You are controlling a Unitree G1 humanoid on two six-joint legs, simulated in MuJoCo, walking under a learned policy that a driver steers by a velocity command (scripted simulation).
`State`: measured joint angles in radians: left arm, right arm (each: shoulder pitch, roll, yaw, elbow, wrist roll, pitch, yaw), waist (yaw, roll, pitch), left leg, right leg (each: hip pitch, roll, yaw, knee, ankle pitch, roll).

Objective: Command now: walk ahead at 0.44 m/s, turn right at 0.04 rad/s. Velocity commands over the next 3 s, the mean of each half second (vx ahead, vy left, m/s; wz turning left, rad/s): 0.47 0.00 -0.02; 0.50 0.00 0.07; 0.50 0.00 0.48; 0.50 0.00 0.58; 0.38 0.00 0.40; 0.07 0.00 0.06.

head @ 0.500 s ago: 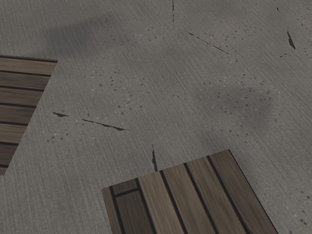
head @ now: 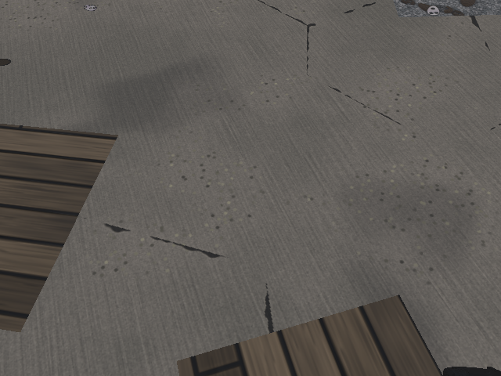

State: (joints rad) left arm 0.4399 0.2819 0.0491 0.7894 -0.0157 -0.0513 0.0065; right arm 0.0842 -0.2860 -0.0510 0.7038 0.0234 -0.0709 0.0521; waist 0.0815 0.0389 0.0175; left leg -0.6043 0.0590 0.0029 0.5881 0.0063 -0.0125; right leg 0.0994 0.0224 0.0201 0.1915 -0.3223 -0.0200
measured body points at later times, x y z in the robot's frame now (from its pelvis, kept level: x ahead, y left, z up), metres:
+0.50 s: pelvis +0.27 +0.04 +0.00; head +0.30 +0.04 +0.45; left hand +0.48 +0.28 -0.08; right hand +0.29 -0.24 -0.12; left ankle +0.19 +0.13 -0.74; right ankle +0.47 -0.12 -0.69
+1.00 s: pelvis +0.56 +0.00 +0.01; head +0.58 +0.00 +0.46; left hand +0.59 +0.28 -0.11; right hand +0.75 -0.24 -0.10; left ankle +0.74 +0.17 -0.68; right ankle +0.50 -0.10 -0.74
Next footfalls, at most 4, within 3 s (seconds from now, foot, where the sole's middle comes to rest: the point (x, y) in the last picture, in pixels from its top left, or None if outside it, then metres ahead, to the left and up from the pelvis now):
0.08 left None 0.23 0.14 -0.77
0.62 right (328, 357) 0.54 -0.10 -0.77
1.16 left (243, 258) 0.82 0.15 -0.77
1.64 right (284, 179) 1.14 0.04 -0.77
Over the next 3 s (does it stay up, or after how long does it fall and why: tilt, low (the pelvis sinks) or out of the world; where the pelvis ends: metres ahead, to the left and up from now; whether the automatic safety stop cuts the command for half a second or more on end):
stays up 1.35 0.40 -0.01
